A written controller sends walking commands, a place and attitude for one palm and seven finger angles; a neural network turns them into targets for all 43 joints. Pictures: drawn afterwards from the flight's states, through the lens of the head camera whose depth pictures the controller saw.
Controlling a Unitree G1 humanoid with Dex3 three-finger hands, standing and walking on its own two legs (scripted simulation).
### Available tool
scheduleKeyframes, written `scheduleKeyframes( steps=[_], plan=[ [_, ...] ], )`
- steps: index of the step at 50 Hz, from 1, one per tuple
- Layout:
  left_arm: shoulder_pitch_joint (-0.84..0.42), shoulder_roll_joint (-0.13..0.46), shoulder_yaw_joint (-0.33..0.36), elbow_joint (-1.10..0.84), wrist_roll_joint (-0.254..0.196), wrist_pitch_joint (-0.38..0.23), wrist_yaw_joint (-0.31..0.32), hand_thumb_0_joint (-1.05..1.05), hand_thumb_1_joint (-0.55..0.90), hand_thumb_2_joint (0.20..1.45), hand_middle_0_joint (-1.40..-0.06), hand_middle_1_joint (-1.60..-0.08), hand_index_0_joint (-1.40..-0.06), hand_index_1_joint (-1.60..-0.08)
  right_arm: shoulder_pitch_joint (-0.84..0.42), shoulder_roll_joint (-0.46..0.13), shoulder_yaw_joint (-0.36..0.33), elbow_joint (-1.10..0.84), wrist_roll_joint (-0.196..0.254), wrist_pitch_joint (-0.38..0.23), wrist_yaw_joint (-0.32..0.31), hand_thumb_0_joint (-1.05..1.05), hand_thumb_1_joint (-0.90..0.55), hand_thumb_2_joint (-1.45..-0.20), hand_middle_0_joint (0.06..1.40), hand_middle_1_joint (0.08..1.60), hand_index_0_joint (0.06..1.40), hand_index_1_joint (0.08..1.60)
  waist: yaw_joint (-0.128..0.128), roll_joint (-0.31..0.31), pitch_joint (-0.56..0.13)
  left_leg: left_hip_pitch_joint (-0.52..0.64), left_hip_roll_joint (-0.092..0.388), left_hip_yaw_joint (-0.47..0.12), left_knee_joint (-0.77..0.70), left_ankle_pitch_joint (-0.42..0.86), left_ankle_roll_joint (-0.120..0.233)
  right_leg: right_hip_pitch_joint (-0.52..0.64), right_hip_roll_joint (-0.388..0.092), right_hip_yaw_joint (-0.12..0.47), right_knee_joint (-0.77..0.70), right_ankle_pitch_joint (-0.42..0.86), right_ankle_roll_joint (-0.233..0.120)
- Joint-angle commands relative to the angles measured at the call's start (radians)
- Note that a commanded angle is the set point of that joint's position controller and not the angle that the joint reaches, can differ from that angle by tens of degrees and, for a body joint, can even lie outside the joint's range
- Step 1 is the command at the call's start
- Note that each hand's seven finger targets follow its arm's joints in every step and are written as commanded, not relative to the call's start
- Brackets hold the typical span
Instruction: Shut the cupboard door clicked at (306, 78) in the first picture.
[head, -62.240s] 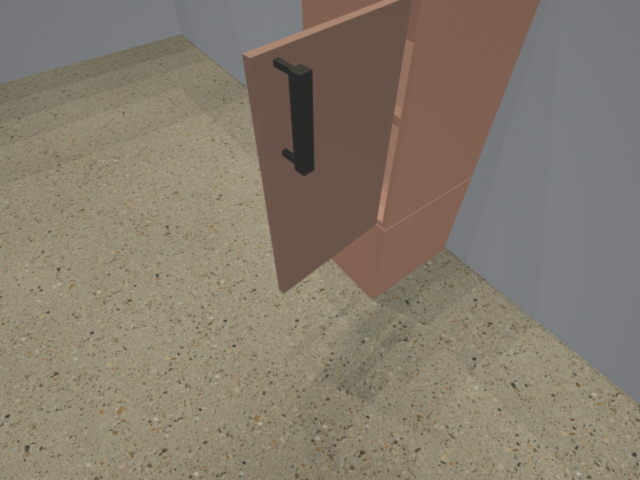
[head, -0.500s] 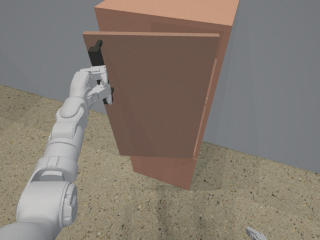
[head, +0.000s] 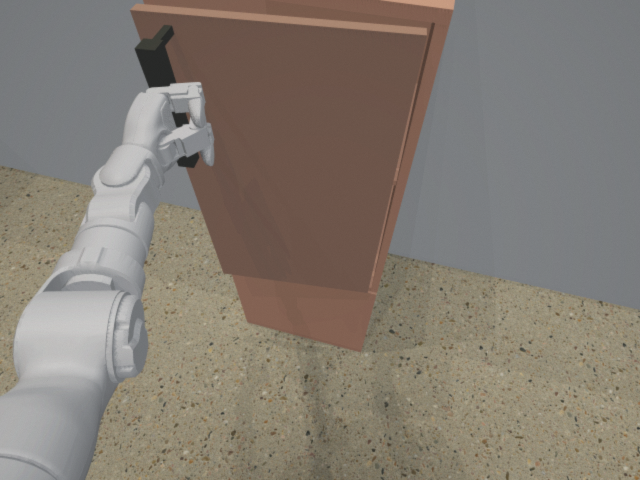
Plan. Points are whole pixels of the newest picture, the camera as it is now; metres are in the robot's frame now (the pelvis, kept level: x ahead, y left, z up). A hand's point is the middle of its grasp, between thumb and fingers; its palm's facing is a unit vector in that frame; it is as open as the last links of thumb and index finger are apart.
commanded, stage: push the door shut along its arc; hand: left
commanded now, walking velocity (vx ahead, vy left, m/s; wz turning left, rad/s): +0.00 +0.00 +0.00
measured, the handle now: (177, 101) +0.57 +0.16 +0.16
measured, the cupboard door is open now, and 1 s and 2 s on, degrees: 7 0 0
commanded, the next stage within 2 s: pull the fist back off the door in 0.78 s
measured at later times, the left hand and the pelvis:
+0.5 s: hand (247, 102) +0.55 +0.07 +0.17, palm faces -0.31 -0.95 +0.00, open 3.1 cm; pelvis +0.01 +0.00 -0.01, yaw -1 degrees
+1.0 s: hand (249, 96) +0.56 +0.06 +0.17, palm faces -0.13 -0.99 +0.07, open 3.0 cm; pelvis +0.00 +0.00 -0.02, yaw +1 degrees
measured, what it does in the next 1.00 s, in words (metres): stands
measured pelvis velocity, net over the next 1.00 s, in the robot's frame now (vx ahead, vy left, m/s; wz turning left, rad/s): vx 0.00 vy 0.00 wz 0.02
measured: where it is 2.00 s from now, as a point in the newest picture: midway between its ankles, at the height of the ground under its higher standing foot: outside the picture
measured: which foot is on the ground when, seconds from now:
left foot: down 0.00-1.00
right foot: down 0.00-1.00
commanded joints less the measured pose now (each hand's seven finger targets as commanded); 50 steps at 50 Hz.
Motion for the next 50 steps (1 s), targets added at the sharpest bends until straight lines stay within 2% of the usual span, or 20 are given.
scheduleKeyframes(
  steps=[1,4,7,10,11,14,16,19,22,25,26,30,33,41,43,44,45,47,48,50],
  plan=[
    [-0.661,0.148,-0.003,-0.195,0.006,-0.071,-0.021,0.0,0.9,0.9,-1.3,-1.5,-1.3,-1.5,0.089,-0.169,-0.065,-0.066,-0.004,-0.04,-0.011,0.0,-0.9,-0.9,0.2,0.3,0.2,0.3,-0.074,0.021,-0.349,0.299,-0.007,-0.054,-0.042,0.197,0.016,-0.07,0.03,0.012,-0.073,0.239,-0.014],
    [-0.685,0.177,0.019,-0.197,0.003,-0.081,-0.039,0.0,0.9,0.9,-1.3,-1.5,-1.3,-1.5,0.106,-0.175,-0.067,-0.064,-0.01,-0.04,-0.009,0.0,-0.9,-0.9,0.2,0.3,0.2,0.3,-0.072,0.043,-0.425,0.326,-0.007,-0.06,-0.021,0.257,0.014,-0.063,0.031,0.01,-0.053,0.282,-0.017],
    [-0.705,0.135,-0.015,-0.158,0.002,-0.076,-0.057,0.0,0.9,0.9,-1.3,-1.5,-1.3,-1.5,0.115,-0.175,-0.069,-0.058,-0.011,-0.037,-0.006,0.0,-0.9,-0.9,0.2,0.3,0.2,0.3,-0.09,0.032,-0.4,0.319,-0.003,-0.066,-0.012,0.252,0.011,-0.105,0.035,0.004,-0.048,0.269,-0.016],
    [-0.696,0.241,0.079,-0.122,0.005,-0.067,-0.053,0.0,0.9,0.9,-1.3,-1.5,-1.3,-1.5,0.134,-0.184,-0.068,-0.061,-0.018,-0.026,-0.006,0.0,-0.9,-0.9,0.2,0.3,0.2,0.3,-0.071,0.011,-0.435,0.28,-0.007,-0.062,-0.003,0.285,0.016,-0.056,0.034,0.01,-0.034,0.32,-0.017],
    [-0.696,0.212,0.053,-0.12,0.01,-0.065,-0.056,0.0,0.9,0.9,-1.3,-1.5,-1.3,-1.5,0.13,-0.18,-0.068,-0.067,-0.018,-0.024,-0.003,0.0,-0.9,-0.9,0.2,0.3,0.2,0.3,-0.077,0.016,-0.423,0.265,-0.01,-0.055,-0.001,0.278,0.017,-0.063,0.035,0.011,-0.034,0.322,-0.014],
    [-0.715,0.269,0.086,-0.095,0.036,-0.073,-0.045,0.0,0.9,0.9,-1.3,-1.5,-1.3,-1.5,0.15,-0.186,-0.07,-0.064,-0.022,-0.012,-0.002,0.0,-0.9,-0.9,0.2,0.3,0.2,0.3,-0.083,0.015,-0.413,0.24,-0.009,-0.056,0.01,0.276,0.018,-0.076,0.035,0.012,-0.028,0.32,-0.013],
    [-0.735,0.259,0.067,-0.07,0.045,-0.07,-0.049,0.0,0.9,0.9,-1.3,-1.5,-1.3,-1.5,0.156,-0.187,-0.073,-0.065,-0.022,-0.004,-0.001,0.0,-0.9,-0.9,0.2,0.3,0.2,0.3,-0.098,0.011,-0.398,0.218,-0.009,-0.049,0.016,0.259,0.019,-0.088,0.036,0.017,-0.03,0.319,-0.01],
    [-0.773,0.313,0.096,-0.031,0.057,-0.069,-0.055,0.0,0.9,0.9,-1.3,-1.5,-1.3,-1.5,0.177,-0.196,-0.073,-0.063,-0.026,0.006,-0.006,0.0,-0.9,-0.9,0.2,0.3,0.2,0.3,-0.113,0.005,-0.418,0.199,-0.01,-0.051,0.027,0.249,0.023,-0.091,0.036,0.02,-0.023,0.318,-0.009],
    [-0.825,0.329,0.093,-0.027,0.066,-0.07,-0.068,0.0,0.9,0.9,-1.3,-1.5,-1.3,-1.5,0.196,-0.2,-0.076,-0.06,-0.03,0.012,-0.007,0.0,-0.9,-0.9,0.2,0.3,0.2,0.3,-0.126,0.022,-0.445,0.194,-0.01,-0.052,0.041,0.26,0.023,-0.096,0.036,0.023,-0.016,0.334,-0.007],
    [-0.856,0.311,0.084,-0.06,0.061,-0.078,-0.092,0.0,0.9,0.9,-1.3,-1.5,-1.3,-1.5,0.212,-0.196,-0.079,-0.056,-0.038,0.014,-0.008,0.0,-0.9,-0.9,0.2,0.3,0.2,0.3,-0.127,0.069,-0.522,0.262,-0.011,-0.059,0.06,0.351,0.022,-0.106,0.042,0.019,-0.002,0.388,-0.009],
    [-0.849,0.313,0.086,-0.05,0.06,-0.073,-0.099,0.0,0.9,0.9,-1.3,-1.5,-1.3,-1.5,0.218,-0.197,-0.081,-0.052,-0.036,0.016,-0.008,0.0,-0.9,-0.9,0.2,0.3,0.2,0.3,-0.128,0.045,-0.521,0.255,-0.011,-0.058,0.065,0.353,0.024,-0.103,0.045,0.019,-0.006,0.395,-0.007],
    [-0.879,0.303,0.075,-0.035,0.056,-0.059,-0.116,0.0,0.9,0.9,-1.3,-1.5,-1.3,-1.5,0.236,-0.199,-0.083,-0.034,-0.04,0.022,-0.012,0.0,-0.9,-0.9,0.2,0.3,0.2,0.3,-0.144,0.046,-0.512,0.253,-0.01,-0.06,0.071,0.358,0.027,-0.122,0.049,0.015,-0.01,0.399,-0.006],
    [-0.925,0.23,0.023,-0.019,0.047,-0.047,-0.122,0.0,0.9,0.9,-1.3,-1.5,-1.3,-1.5,0.246,-0.195,-0.083,-0.017,-0.04,0.022,-0.015,0.0,-0.9,-0.9,0.2,0.3,0.2,0.3,-0.18,0.054,-0.447,0.254,-0.007,-0.058,0.076,0.33,0.032,-0.187,0.052,0.007,-0.022,0.355,-0.006],
    [-1.001,0.172,-0.021,-0.012,0.031,-0.038,-0.133,0.0,0.9,0.9,-1.3,-1.5,-1.3,-1.5,0.245,-0.203,-0.084,0.029,-0.048,-0.006,-0.018,0.0,-0.9,-0.9,0.2,0.3,0.2,0.3,-0.206,0.117,-0.463,0.297,-0.001,-0.074,0.094,0.314,0.028,-0.282,0.056,-0.01,-0.007,0.291,-0.01],
    [-1.014,0.109,-0.054,-0.037,0.023,-0.043,-0.134,0.0,0.9,0.9,-1.3,-1.5,-1.3,-1.5,0.24,-0.2,-0.086,0.035,-0.049,-0.015,-0.021,0.0,-0.9,-0.9,0.2,0.3,0.2,0.3,-0.213,0.121,-0.478,0.331,0.0,-0.076,0.1,0.34,0.033,-0.305,0.059,-0.016,0.001,0.29,-0.013],
    [-1.031,0.115,-0.057,-0.043,0.025,-0.044,-0.134,0.0,0.9,0.9,-1.3,-1.5,-1.3,-1.5,0.238,-0.204,-0.086,0.043,-0.049,-0.02,-0.02,0.0,-0.9,-0.9,0.2,0.3,0.2,0.3,-0.213,0.146,-0.491,0.348,0.001,-0.08,0.102,0.34,0.028,-0.325,0.061,-0.016,0.004,0.281,-0.011],
    [-1.074,0.133,0.131,-0.038,-0.032,-0.011,0.074,0.0,0.9,0.9,-1.3,-1.5,-1.3,-1.5,0.253,-0.153,-0.066,0.013,-0.049,-0.028,0.0,0.0,-0.9,-0.9,0.2,0.3,0.2,0.3,-0.171,0.172,-0.489,0.251,0.014,-0.09,0.096,0.29,0.01,-0.276,0.053,-0.004,-0.024,0.247,-0.003],
    [-1.015,0.058,0.104,-0.003,0.025,0.012,0.273,0.0,0.9,0.9,-1.3,-1.5,-1.3,-1.5,0.271,-0.154,-0.07,0.01,-0.069,-0.028,0.035,0.0,-0.9,-0.9,0.2,0.3,0.2,0.3,-0.192,0.068,-0.44,0.189,0.017,-0.097,0.067,0.211,0.006,-0.274,0.055,-0.023,-0.016,0.188,0.012],
    [-1.02,0.033,0.107,-0.012,0.049,0.004,0.355,0.0,0.9,0.9,-1.3,-1.5,-1.3,-1.5,0.277,-0.15,-0.071,0.013,-0.081,-0.027,0.048,0.0,-0.9,-0.9,0.2,0.3,0.2,0.3,-0.192,0.053,-0.43,0.182,0.015,-0.098,0.064,0.212,0.007,-0.276,0.055,-0.028,-0.018,0.182,0.012],
    [-1.064,0.011,0.106,-0.049,0.124,-0.023,0.511,0.0,0.9,0.9,-1.3,-1.5,-1.3,-1.5,0.275,-0.143,-0.075,0.012,-0.106,-0.024,0.08,0.0,-0.9,-0.9,0.2,0.3,0.2,0.3,-0.189,0.095,-0.46,0.179,0.007,-0.091,0.077,0.191,0.002,-0.298,0.052,-0.027,-0.006,0.163,0.013]
  ],
)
